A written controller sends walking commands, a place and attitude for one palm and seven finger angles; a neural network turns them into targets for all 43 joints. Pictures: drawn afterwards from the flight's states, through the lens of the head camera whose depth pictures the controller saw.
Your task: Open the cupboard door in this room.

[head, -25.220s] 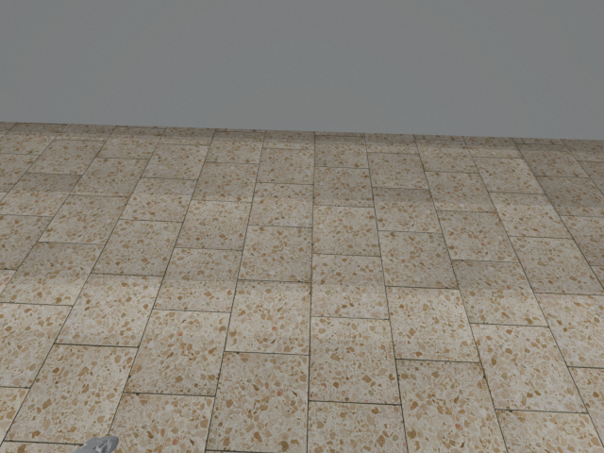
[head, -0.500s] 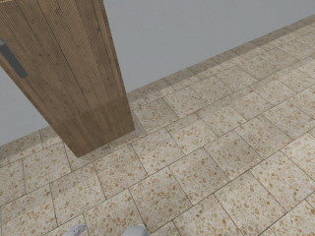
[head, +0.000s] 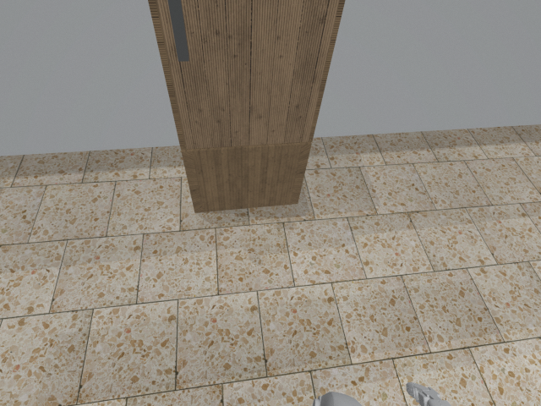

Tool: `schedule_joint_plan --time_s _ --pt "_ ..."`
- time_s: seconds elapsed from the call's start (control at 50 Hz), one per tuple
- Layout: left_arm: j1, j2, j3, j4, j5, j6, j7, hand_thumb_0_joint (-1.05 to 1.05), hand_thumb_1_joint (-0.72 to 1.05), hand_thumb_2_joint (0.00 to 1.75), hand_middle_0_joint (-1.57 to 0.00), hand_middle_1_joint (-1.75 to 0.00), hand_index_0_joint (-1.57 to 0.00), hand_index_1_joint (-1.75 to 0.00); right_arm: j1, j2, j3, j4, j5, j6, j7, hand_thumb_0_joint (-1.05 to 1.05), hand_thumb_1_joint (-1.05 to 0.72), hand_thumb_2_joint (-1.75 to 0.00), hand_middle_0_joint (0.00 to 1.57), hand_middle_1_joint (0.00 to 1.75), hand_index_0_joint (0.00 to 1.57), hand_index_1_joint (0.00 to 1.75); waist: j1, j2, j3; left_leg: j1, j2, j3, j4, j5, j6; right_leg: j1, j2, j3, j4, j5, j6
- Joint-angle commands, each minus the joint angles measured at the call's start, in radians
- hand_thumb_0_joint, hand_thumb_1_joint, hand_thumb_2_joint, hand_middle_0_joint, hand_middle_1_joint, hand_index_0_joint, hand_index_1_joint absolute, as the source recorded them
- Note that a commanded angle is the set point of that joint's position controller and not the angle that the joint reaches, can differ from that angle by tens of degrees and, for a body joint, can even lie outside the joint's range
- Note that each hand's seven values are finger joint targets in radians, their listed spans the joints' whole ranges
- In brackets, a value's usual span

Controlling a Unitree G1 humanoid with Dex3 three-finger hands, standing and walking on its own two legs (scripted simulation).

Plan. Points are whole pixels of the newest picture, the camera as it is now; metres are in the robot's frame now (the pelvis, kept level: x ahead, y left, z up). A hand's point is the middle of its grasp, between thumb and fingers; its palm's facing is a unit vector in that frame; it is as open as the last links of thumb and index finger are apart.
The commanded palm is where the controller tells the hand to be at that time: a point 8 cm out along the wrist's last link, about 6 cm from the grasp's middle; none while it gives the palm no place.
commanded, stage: turn to face it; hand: left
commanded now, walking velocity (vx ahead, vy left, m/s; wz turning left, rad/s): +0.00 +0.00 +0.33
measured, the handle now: (179, 25) +0.85 +0.29 +0.08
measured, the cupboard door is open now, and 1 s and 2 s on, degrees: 0 0 0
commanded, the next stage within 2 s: take the last steps up to it in 0.30 s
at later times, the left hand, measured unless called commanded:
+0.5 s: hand out of the picture +0.04 +0.15 -0.14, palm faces +0.17 -0.95 -0.26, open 7.4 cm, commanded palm none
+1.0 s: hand out of the picture +0.02 +0.16 -0.17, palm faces +0.22 -0.96 -0.14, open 7.4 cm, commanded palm none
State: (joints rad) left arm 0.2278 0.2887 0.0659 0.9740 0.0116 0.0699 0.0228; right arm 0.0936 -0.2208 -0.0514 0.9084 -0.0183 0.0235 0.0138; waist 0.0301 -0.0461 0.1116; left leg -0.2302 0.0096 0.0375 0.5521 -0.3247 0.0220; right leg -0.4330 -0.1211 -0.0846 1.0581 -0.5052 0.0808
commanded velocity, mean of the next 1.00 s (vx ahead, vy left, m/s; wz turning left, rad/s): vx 0.19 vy -0.05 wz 0.09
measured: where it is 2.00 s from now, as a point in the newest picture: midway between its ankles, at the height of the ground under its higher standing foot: (275, 343)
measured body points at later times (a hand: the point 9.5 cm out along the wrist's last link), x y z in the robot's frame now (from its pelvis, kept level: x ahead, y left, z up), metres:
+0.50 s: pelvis +0.00 -0.05 +0.01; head +0.02 -0.08 +0.46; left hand +0.03 +0.20 -0.12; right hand +0.07 -0.29 -0.16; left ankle -0.06 +0.10 -0.65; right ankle +0.02 -0.13 -0.73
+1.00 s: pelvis +0.06 -0.01 +0.01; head +0.07 +0.01 +0.46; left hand +0.01 +0.21 -0.15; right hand +0.06 -0.24 -0.14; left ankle -0.03 +0.09 -0.73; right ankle +0.14 -0.15 -0.67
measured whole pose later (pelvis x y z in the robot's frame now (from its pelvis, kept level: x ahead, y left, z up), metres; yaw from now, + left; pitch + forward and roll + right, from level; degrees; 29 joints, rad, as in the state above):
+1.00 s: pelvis +0.06 -0.01 +0.01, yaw +10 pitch -1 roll -1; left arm 0.31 0.18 0.05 1.10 0.02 0.02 -0.02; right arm 0.38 -0.13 -0.04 1.12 -0.03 -0.04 -0.01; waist 0.00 -0.02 0.03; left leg -0.01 0.06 0.13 0.32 -0.29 -0.01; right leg -0.53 -0.12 -0.08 0.97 -0.25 0.04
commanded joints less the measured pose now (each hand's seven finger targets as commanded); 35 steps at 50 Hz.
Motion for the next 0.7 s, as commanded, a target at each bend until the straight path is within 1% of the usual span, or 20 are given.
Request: schedule_joint_plan --time_s 0.0,0.12,0.16,0.2,0.24,0.26,0.28,0.3,0.32,0.34,0.36,0.38,0.4,0.44,0.48,0.54,0.58,0.62,0.66,0.68 --pt "-0.039 0.054 0.007 -0.087 -0.002 -0.041 -0.010 0.00 0.90 0.90 -0.20 -0.30 -0.20 -0.30 0.063 -0.197 -0.045 -0.034 0.002 -0.013 -0.023 0.00 -0.90 -0.90 0.20 0.30 0.20 0.30 -0.044 0.196 -0.149 0.170 0.229 -0.172 -0.166 0.720 0.129 -0.091 0.006 0.053 0.033 0.072 0.019" --pt "-0.074 0.034 -0.004 -0.097 -0.003 -0.036 -0.005 0.00 0.90 0.90 -0.20 -0.30 -0.20 -0.30 0.089 -0.190 -0.047 -0.021 -0.003 -0.008 -0.022 0.00 -0.90 -0.90 0.20 0.30 0.20 0.30 -0.054 0.204 -0.105 0.106 0.229 -0.235 -0.191 0.591 0.147 -0.023 0.037 0.046 -0.136 0.064 0.016" --pt "-0.070 0.029 -0.007 -0.098 -0.005 -0.042 -0.005 0.00 0.90 0.90 -0.20 -0.30 -0.20 -0.30 0.088 -0.188 -0.047 -0.018 -0.005 -0.005 -0.022 0.00 -0.90 -0.90 0.20 0.30 0.20 0.30 -0.053 0.218 -0.114 0.093 0.219 -0.260 -0.175 0.604 0.145 0.037 0.058 0.038 -0.238 0.059 0.006" --pt "-0.032 0.020 -0.009 -0.088 -0.009 -0.051 -0.003 0.00 0.90 0.90 -0.20 -0.30 -0.20 -0.30 0.073 -0.190 -0.049 -0.018 -0.005 -0.004 -0.024 0.00 -0.90 -0.90 0.20 0.30 0.20 0.30 -0.036 0.220 -0.135 0.089 0.214 -0.279 -0.141 0.623 0.139 0.106 0.077 0.026 -0.361 0.095 -0.003" --pt "0.041 0.032 -0.006 -0.062 -0.008 -0.067 0.001 0.00 0.90 0.90 -0.20 -0.30 -0.20 -0.30 0.062 -0.175 -0.049 -0.013 0.003 -0.003 -0.023 0.00 -0.90 -0.90 0.20 0.30 0.20 0.30 0.002 0.181 -0.156 0.016 0.170 -0.264 -0.066 0.511 0.088 0.272 0.072 0.018 -0.605 0.292 -0.010" --pt "0.073 0.080 0.001 -0.054 0.001 -0.082 0.005 0.00 0.90 0.90 -0.20 -0.30 -0.20 -0.30 0.088 -0.134 -0.044 -0.008 0.011 -0.007 -0.017 0.00 -0.90 -0.90 0.20 0.30 0.20 0.30 0.008 0.058 -0.172 -0.081 0.107 -0.216 0.028 0.331 0.027 0.407 -0.015 0.099 -0.716 0.435 -0.028" --pt "0.089 0.161 0.016 -0.048 0.016 -0.093 0.014 0.00 0.90 0.90 -0.20 -0.30 -0.20 -0.30 0.102 -0.062 -0.030 -0.027 0.017 -0.009 -0.011 0.00 -0.90 -0.90 0.20 0.30 0.20 0.30 0.007 -0.219 -0.168 -0.262 -0.038 -0.069 0.211 -0.093 -0.046 0.491 -0.263 0.338 -0.732 0.653 -0.127" --pt "0.098 0.170 0.015 -0.059 0.005 -0.092 0.011 0.00 0.90 0.90 -0.20 -0.30 -0.20 -0.30 0.070 -0.099 -0.037 -0.035 0.013 0.011 -0.019 0.00 -0.90 -0.90 0.20 0.30 0.20 0.30 0.030 -0.224 -0.161 -0.225 -0.030 -0.111 0.365 -0.301 -0.048 0.346 -0.354 0.379 -0.751 0.710 -0.225" --pt "0.054 0.147 0.018 -0.065 0.006 -0.091 0.013 0.00 0.90 0.90 -0.20 -0.30 -0.20 -0.30 0.063 -0.104 -0.044 -0.018 0.009 0.023 -0.018 0.00 -0.90 -0.90 0.20 0.30 0.20 0.30 0.015 -0.213 -0.121 -0.223 -0.017 -0.135 0.486 -0.270 -0.044 0.267 -0.317 0.366 -0.768 0.625 -0.252" --pt "0.009 0.120 0.010 -0.074 0.004 -0.089 0.012 0.00 0.90 0.90 -0.20 -0.30 -0.20 -0.30 0.074 -0.106 -0.045 0.007 0.007 0.027 -0.013 0.00 -0.90 -0.90 0.20 0.30 0.20 0.30 -0.008 -0.132 -0.086 -0.242 -0.011 -0.125 0.569 -0.204 -0.048 0.252 -0.265 0.309 -0.764 0.580 -0.246" --pt "-0.029 0.092 0.009 -0.082 0.003 -0.087 0.016 0.00 0.90 0.90 -0.20 -0.30 -0.20 -0.30 0.099 -0.098 -0.046 0.028 0.006 0.028 -0.008 0.00 -0.90 -0.90 0.20 0.30 0.20 0.30 -0.029 -0.087 -0.084 -0.250 0.006 -0.114 0.601 -0.151 -0.055 0.257 -0.235 0.237 -0.749 0.589 -0.229" --pt "-0.042 0.078 0.003 -0.086 0.004 -0.090 0.015 0.00 0.90 0.90 -0.20 -0.30 -0.20 -0.30 0.118 -0.084 -0.040 0.045 0.004 0.031 -0.006 0.00 -0.90 -0.90 0.20 0.30 0.20 0.30 -0.037 -0.081 -0.093 -0.236 0.011 -0.104 0.610 -0.106 -0.063 0.252 -0.199 0.177 -0.744 0.584 -0.211" --pt "-0.025 0.063 0.000 -0.081 0.006 -0.096 0.012 0.00 0.90 0.90 -0.20 -0.30 -0.20 -0.30 0.130 -0.075 -0.037 0.052 0.002 0.030 -0.004 0.00 -0.90 -0.90 0.20 0.30 0.20 0.30 -0.032 -0.094 -0.104 -0.228 0.013 -0.092 0.599 -0.078 -0.068 0.261 -0.178 0.156 -0.760 0.532 -0.197" --pt "0.008 0.051 -0.002 -0.059 0.008 -0.102 0.008 0.00 0.90 0.90 -0.20 -0.30 -0.20 -0.30 0.137 -0.071 -0.033 0.062 -0.004 0.026 -0.001 0.00 -0.90 -0.90 0.20 0.30 0.20 0.30 -0.020 -0.125 -0.094 -0.238 0.029 -0.067 0.553 -0.046 -0.075 0.274 -0.167 0.154 -0.810 0.339 -0.190" --pt "0.050 0.044 -0.002 -0.033 0.012 -0.108 0.005 0.00 0.90 0.90 -0.20 -0.30 -0.20 -0.30 0.113 -0.059 -0.029 0.063 -0.008 0.016 0.004 0.00 -0.90 -0.90 0.20 0.30 0.20 0.30 -0.001 -0.120 -0.068 -0.240 0.049 -0.036 0.464 -0.044 -0.074 0.277 -0.168 0.170 -0.858 0.178 -0.191" --pt "0.123 0.047 -0.002 0.021 0.016 -0.115 -0.002 0.00 0.90 0.90 -0.20 -0.30 -0.20 -0.30 0.072 -0.036 -0.021 0.063 -0.009 -0.001 0.006 0.00 -0.90 -0.90 0.20 0.30 0.20 0.30 0.028 -0.114 -0.050 -0.231 0.062 0.007 0.288 -0.080 -0.065 0.316 -0.176 0.201 -0.887 0.100 -0.216" --pt "0.144 0.062 0.004 0.052 0.018 -0.117 -0.004 0.00 0.90 0.90 -0.20 -0.30 -0.20 -0.30 0.065 -0.022 -0.017 0.066 -0.006 -0.013 0.006 0.00 -0.90 -0.90 0.20 0.30 0.20 0.30 0.035 -0.107 -0.053 -0.203 0.066 0.031 0.199 -0.114 -0.055 0.324 -0.193 0.212 -0.892 0.066 -0.238" --pt "0.154 0.060 0.004 0.076 0.017 -0.114 -0.008 0.00 0.90 0.90 -0.20 -0.30 -0.20 -0.30 0.085 -0.007 -0.010 0.078 -0.004 -0.024 0.003 0.00 -0.90 -0.90 0.20 0.30 0.20 0.30 0.028 -0.099 -0.066 -0.141 0.051 0.058 0.105 -0.107 -0.044 0.315 -0.174 0.194 -0.872 0.099 -0.236" --pt "0.135 0.053 0.003 0.099 0.010 -0.112 -0.012 0.00 0.90 0.90 -0.20 -0.30 -0.20 -0.30 0.150 0.005 -0.004 0.106 -0.002 -0.036 -0.004 0.00 -0.90 -0.90 0.20 0.30 0.20 0.30 -0.009 -0.085 -0.075 -0.016 0.043 0.091 -0.024 -0.037 -0.041 0.262 -0.140 0.148 -0.829 0.075 -0.211" --pt "0.121 0.037 -0.002 0.103 0.004 -0.108 -0.013 0.00 0.90 0.90 -0.20 -0.30 -0.20 -0.30 0.201 0.004 -0.001 0.128 -0.002 -0.045 -0.009 0.00 -0.90 -0.90 0.20 0.30 0.20 0.30 -0.036 -0.055 -0.082 0.103 0.035 0.110 -0.121 0.027 -0.039 0.184 -0.112 0.117 -0.791 0.047 -0.185"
